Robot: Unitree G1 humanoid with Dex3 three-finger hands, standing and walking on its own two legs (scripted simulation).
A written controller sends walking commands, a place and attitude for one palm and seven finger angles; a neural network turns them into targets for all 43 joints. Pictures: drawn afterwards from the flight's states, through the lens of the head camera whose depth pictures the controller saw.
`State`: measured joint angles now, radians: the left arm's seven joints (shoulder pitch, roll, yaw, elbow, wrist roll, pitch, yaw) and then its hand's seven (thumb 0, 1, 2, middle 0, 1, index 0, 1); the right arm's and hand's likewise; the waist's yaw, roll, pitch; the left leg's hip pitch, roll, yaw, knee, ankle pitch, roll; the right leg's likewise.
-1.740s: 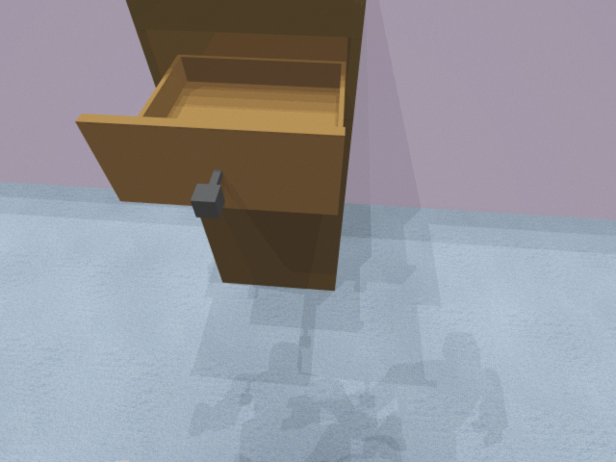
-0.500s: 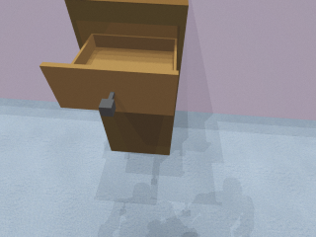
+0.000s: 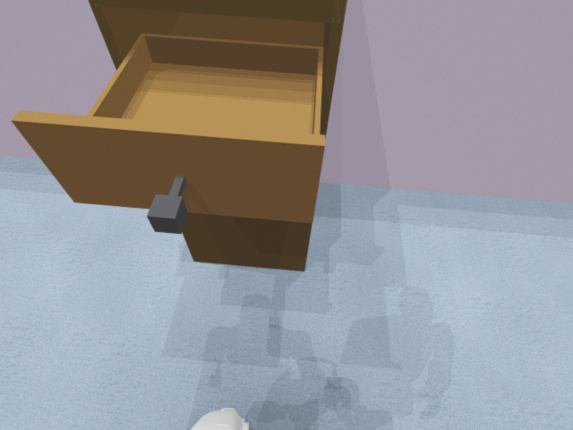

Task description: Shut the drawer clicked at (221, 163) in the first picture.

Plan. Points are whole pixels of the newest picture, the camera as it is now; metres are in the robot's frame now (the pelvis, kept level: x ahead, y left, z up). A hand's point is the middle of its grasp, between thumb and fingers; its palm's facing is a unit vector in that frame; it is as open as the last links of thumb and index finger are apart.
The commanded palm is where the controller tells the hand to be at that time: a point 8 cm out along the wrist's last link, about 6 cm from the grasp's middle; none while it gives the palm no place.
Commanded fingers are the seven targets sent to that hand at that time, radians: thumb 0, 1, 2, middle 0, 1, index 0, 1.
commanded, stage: come to a stop and stand still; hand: left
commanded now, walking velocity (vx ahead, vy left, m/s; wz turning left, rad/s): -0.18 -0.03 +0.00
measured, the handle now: (172, 202) +0.38 +0.18 +0.09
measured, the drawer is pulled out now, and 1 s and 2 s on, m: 0.30 0.30 0.30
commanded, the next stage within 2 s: look again from close up in 1.56 s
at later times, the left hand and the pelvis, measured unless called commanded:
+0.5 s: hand (184, 428) +0.13 +0.17 -0.17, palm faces +0.04 -0.97 -0.23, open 7.4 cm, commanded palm none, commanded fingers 0.00 0.90 0.90 -0.20 -0.30 -0.20 -0.30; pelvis +0.05 -0.02 +0.00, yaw +1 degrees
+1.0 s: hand out of the picture +0.06 +0.18 -0.17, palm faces +0.05 -0.96 -0.26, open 7.4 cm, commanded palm none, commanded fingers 0.00 0.90 0.90 -0.20 -0.30 -0.20 -0.30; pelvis +0.02 -0.02 +0.00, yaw +1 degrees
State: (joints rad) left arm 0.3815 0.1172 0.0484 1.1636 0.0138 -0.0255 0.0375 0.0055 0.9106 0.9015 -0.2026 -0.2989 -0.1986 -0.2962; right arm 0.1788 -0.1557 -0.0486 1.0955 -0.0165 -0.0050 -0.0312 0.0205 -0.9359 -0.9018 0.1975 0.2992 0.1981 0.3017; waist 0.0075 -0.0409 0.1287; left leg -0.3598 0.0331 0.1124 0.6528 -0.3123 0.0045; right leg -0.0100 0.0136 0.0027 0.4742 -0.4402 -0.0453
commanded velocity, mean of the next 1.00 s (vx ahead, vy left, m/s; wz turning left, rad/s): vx -0.07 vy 0.02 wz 0.00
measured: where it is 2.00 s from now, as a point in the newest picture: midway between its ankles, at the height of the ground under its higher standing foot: outside the picture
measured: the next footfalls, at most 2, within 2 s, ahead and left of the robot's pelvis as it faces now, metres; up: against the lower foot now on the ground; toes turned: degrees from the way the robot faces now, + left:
left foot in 0.02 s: +0.10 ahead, +0.08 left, +0.00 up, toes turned +1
right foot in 0.22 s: +0.04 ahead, -0.13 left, +0.00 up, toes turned -5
